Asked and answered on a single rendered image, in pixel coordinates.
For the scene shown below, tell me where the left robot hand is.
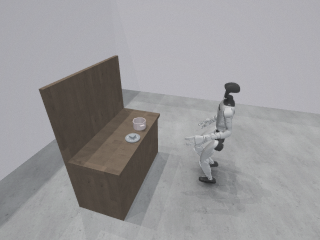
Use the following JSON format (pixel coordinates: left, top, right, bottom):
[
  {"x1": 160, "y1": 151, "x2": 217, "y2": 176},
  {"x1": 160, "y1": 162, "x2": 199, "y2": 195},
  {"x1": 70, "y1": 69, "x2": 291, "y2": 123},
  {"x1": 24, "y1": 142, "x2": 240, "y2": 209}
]
[{"x1": 184, "y1": 135, "x2": 204, "y2": 146}]

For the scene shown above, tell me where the robot left upper arm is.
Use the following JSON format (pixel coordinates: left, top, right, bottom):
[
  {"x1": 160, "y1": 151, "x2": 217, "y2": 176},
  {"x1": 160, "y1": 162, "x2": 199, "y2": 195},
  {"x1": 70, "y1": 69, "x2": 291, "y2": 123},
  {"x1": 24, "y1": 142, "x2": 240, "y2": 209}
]
[{"x1": 222, "y1": 107, "x2": 233, "y2": 136}]

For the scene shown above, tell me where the robot left forearm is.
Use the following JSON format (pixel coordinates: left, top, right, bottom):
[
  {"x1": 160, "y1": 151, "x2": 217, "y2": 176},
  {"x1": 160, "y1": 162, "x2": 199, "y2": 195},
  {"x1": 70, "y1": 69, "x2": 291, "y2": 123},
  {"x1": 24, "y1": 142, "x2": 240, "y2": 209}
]
[{"x1": 203, "y1": 131, "x2": 231, "y2": 142}]

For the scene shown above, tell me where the right robot thigh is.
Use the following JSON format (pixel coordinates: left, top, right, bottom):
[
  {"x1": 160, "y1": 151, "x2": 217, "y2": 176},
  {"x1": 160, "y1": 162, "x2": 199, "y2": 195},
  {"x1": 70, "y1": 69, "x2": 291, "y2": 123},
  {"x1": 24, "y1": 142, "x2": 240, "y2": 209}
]
[{"x1": 194, "y1": 126, "x2": 216, "y2": 152}]

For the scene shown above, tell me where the robot right forearm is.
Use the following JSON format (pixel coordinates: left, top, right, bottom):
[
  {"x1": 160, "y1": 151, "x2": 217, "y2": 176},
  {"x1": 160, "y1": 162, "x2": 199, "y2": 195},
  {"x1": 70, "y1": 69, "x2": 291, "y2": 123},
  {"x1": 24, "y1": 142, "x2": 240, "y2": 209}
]
[{"x1": 210, "y1": 115, "x2": 217, "y2": 123}]

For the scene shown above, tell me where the knob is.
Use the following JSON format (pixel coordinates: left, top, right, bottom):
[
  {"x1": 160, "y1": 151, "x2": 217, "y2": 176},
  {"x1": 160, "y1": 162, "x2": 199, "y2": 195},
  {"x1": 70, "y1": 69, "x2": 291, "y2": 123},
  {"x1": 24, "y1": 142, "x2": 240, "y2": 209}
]
[{"x1": 129, "y1": 133, "x2": 136, "y2": 139}]

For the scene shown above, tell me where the right robot hand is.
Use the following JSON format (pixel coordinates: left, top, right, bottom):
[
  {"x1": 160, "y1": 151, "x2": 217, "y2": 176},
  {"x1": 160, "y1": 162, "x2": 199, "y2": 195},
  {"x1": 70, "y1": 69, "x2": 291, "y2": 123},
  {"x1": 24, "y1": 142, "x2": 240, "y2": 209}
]
[{"x1": 198, "y1": 118, "x2": 212, "y2": 129}]

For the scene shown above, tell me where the lid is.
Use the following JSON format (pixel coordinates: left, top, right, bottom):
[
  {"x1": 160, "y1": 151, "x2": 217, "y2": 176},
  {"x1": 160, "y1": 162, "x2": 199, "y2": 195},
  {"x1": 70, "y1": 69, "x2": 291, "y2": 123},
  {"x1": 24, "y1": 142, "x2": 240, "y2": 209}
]
[{"x1": 125, "y1": 133, "x2": 140, "y2": 143}]

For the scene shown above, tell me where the left robot foot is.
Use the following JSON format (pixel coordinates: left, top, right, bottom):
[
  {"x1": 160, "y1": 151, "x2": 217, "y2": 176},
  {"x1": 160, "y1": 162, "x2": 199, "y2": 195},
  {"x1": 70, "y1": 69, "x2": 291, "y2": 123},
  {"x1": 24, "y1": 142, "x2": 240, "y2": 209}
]
[{"x1": 199, "y1": 176, "x2": 216, "y2": 184}]

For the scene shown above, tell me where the table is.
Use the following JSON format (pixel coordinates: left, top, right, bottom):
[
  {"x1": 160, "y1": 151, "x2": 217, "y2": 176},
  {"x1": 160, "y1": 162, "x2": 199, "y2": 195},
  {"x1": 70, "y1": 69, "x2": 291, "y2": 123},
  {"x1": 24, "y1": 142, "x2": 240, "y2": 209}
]
[{"x1": 39, "y1": 55, "x2": 160, "y2": 221}]

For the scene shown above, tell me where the pot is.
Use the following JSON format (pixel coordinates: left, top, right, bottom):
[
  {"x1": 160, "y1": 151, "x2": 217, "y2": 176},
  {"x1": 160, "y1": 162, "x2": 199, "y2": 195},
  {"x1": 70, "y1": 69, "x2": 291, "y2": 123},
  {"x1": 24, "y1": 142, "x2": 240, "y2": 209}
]
[{"x1": 132, "y1": 117, "x2": 146, "y2": 131}]

